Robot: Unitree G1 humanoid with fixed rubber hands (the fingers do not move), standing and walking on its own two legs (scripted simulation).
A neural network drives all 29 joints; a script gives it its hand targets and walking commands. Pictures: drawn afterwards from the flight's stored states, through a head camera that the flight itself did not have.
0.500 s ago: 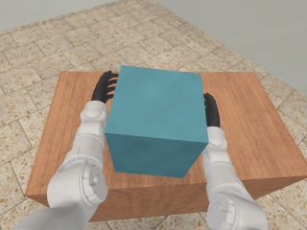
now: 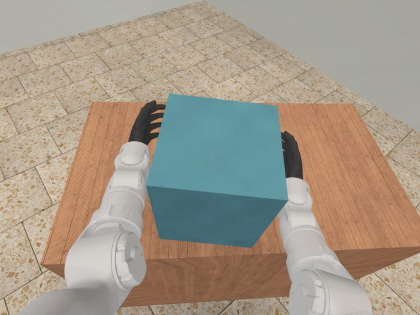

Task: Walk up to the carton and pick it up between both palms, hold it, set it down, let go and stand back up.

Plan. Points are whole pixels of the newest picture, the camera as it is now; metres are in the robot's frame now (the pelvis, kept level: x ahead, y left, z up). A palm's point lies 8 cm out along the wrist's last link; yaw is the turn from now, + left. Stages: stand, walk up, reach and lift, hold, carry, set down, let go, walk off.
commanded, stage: reach and lift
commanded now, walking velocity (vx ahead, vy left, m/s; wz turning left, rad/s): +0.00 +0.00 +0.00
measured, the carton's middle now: (214, 177) +0.38 +0.01 +0.02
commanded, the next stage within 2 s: none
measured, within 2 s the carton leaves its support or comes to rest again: neither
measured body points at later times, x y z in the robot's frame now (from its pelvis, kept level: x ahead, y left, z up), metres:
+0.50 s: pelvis -0.01 +0.00 +0.00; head +0.00 +0.02 +0.45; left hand +0.42 +0.15 +0.12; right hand +0.37 -0.15 +0.09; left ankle -0.02 +0.10 -0.75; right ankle -0.01 -0.13 -0.75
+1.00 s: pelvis -0.02 -0.01 +0.00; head -0.03 +0.02 +0.45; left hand +0.40 +0.14 +0.16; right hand +0.36 -0.16 +0.13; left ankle -0.02 +0.10 -0.75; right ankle -0.01 -0.13 -0.75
